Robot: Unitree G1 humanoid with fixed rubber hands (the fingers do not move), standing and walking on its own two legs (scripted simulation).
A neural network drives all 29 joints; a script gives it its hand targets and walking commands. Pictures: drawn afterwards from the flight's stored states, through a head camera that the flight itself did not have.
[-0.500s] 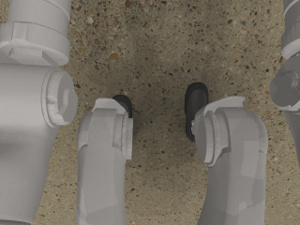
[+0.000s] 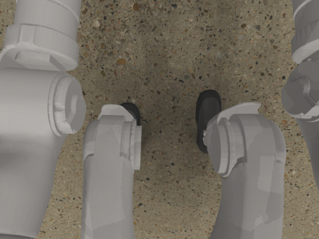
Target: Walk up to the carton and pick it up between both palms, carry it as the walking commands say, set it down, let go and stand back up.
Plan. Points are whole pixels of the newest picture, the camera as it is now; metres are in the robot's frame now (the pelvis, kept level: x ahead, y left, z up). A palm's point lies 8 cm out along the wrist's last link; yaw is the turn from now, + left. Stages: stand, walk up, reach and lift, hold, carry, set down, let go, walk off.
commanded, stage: reach and lift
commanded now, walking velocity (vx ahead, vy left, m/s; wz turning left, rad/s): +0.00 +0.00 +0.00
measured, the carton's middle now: out of the picture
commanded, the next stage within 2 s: none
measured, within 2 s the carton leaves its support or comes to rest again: leaves its support in 0.92 s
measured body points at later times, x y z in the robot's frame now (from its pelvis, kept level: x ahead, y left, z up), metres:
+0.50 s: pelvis +0.00 +0.00 -0.01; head +0.39 -0.03 +0.19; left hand +0.60 +0.10 -0.19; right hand +0.58 -0.19 -0.21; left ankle +0.10 +0.13 -0.36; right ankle +0.12 -0.13 -0.36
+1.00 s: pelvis +0.00 +0.00 +0.00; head +0.39 -0.05 +0.20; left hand +0.60 +0.06 -0.17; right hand +0.57 -0.22 -0.19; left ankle +0.10 +0.13 -0.36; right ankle +0.12 -0.13 -0.36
